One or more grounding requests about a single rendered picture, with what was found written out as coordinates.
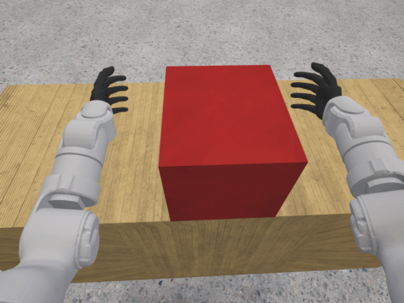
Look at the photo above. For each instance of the robot left hand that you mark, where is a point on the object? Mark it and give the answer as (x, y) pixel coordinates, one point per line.
(102, 92)

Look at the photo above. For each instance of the robot left upper arm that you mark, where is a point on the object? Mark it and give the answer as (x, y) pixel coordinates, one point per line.
(57, 243)

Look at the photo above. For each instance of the robot right hand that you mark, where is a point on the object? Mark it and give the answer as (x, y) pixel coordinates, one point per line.
(325, 89)

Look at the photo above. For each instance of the robot right upper arm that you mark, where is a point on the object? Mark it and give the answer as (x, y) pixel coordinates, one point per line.
(377, 224)

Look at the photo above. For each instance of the pedestal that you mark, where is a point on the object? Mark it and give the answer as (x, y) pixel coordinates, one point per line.
(311, 231)

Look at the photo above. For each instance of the carton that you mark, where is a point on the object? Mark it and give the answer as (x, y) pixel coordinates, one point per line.
(228, 146)

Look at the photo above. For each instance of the left robot forearm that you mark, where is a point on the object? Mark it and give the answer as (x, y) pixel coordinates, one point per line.
(73, 181)

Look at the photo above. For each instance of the right robot forearm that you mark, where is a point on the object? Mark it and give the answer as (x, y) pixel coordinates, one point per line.
(365, 149)

